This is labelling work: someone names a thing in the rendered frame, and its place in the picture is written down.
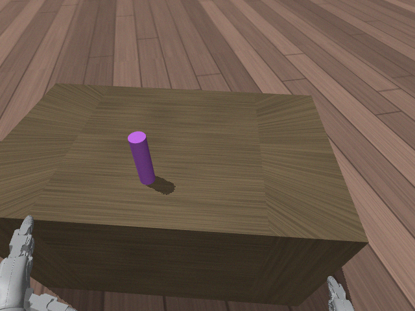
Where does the can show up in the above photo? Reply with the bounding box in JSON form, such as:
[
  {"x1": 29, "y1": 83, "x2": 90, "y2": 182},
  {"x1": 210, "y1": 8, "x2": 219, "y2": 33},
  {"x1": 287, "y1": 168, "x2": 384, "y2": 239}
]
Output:
[{"x1": 128, "y1": 132, "x2": 156, "y2": 185}]

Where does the right robot hand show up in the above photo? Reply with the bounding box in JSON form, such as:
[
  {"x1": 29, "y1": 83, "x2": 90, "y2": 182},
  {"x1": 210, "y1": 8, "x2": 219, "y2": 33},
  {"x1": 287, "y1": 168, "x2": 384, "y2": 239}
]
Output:
[{"x1": 327, "y1": 276, "x2": 355, "y2": 311}]

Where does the left robot hand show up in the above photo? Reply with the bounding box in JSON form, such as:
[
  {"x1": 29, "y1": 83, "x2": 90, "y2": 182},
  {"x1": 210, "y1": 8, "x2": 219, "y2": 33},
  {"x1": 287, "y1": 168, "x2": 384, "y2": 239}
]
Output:
[{"x1": 0, "y1": 215, "x2": 78, "y2": 311}]

